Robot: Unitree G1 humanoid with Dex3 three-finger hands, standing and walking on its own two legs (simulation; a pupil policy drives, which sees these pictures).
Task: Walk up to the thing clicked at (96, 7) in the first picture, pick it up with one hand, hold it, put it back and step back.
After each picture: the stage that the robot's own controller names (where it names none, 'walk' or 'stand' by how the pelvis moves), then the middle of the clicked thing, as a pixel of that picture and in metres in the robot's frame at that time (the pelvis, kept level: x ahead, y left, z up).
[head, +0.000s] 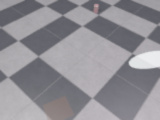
stand; (96, 8) +2.11 -0.23 -0.72
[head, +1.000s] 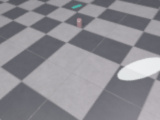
walk; (79, 23) +1.97 +0.15 -0.69
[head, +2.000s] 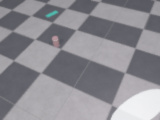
walk; (55, 41) +1.33 +0.39 -0.71
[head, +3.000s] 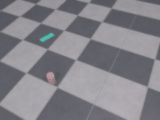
walk; (51, 78) +0.85 +0.33 -0.72
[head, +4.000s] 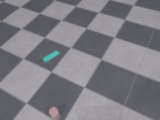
walk; (54, 114) +0.49 +0.27 -0.71
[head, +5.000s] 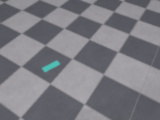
stand; out of the picture +0.37 +0.21 -0.70
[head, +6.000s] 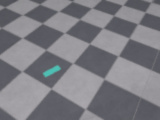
stand; out of the picture +0.35 +0.19 -0.72
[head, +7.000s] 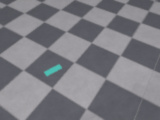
stand; out of the picture +0.34 +0.19 -0.73
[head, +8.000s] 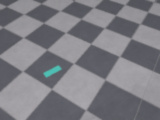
stand; out of the picture +0.34 +0.20 -0.73
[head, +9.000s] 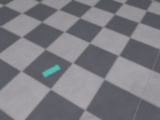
stand; out of the picture +0.33 +0.20 -0.73
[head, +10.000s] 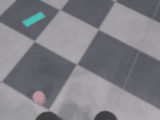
go down; (39, 98) +0.38 +0.21 -0.54
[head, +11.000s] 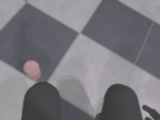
go down; (32, 70) +0.42 +0.22 -0.32
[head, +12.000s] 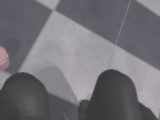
close in; out of the picture +0.41 +0.25 -0.25
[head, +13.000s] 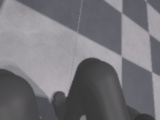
close; out of the picture +0.40 +0.27 -0.22
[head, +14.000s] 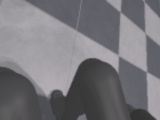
close; out of the picture +0.39 +0.27 -0.23
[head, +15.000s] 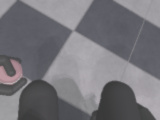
lift; (11, 76) +0.32 +0.24 -0.08
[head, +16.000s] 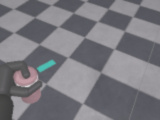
hold; (28, 85) +0.33 +0.18 +0.04
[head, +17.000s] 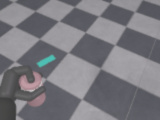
hold; (33, 89) +0.32 +0.17 +0.00
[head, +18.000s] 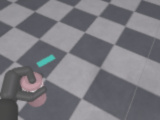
hold; (34, 90) +0.32 +0.17 +0.00
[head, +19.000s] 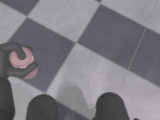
crouch; (24, 64) +0.40 +0.18 -0.09
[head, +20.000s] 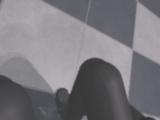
lower; out of the picture +0.42 +0.26 -0.23
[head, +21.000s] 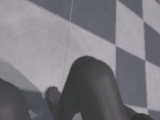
lower; out of the picture +0.43 +0.28 -0.23
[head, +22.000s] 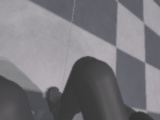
lower; out of the picture +0.43 +0.28 -0.23
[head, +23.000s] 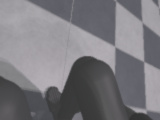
lower; out of the picture +0.43 +0.27 -0.23
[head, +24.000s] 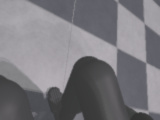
loosen; out of the picture +0.42 +0.27 -0.23
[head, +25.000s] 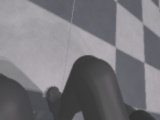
withdraw; out of the picture +0.41 +0.25 -0.23
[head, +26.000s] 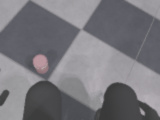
walk; (41, 64) +0.45 +0.19 -0.35
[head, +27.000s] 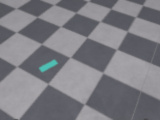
stand; out of the picture +0.36 +0.16 -0.66
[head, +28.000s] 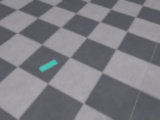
stand; out of the picture +0.38 +0.17 -0.67
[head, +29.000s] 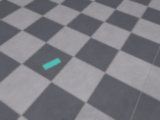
stand; out of the picture +0.38 +0.17 -0.69
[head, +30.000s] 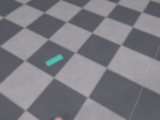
walk; out of the picture +0.40 +0.17 -0.72
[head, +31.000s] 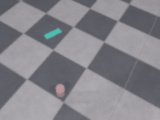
walk; (60, 90) +0.56 +0.13 -0.70
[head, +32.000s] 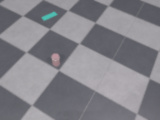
walk; (55, 60) +0.86 +0.23 -0.70
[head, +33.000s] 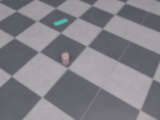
stand; (65, 58) +1.02 +0.16 -0.71
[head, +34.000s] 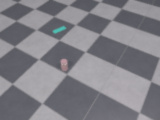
stand; (64, 65) +1.03 +0.18 -0.72
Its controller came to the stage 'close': yes
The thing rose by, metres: 0.70
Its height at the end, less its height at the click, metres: +0.00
